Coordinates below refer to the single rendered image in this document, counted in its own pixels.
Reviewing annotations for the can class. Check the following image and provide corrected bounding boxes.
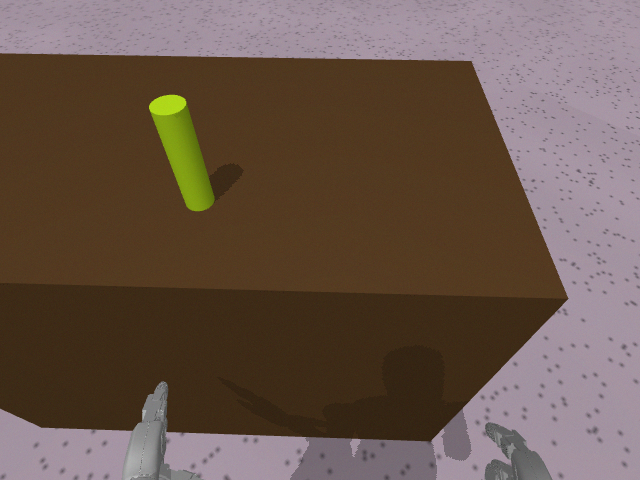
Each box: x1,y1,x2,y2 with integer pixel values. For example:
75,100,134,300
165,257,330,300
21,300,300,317
149,95,215,211

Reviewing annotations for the right robot hand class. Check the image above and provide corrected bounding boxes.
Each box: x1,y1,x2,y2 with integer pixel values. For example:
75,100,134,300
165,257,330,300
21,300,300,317
481,422,553,480

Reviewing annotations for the left robot hand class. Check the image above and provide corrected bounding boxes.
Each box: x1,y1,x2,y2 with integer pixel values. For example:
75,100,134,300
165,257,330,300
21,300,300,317
122,381,204,480

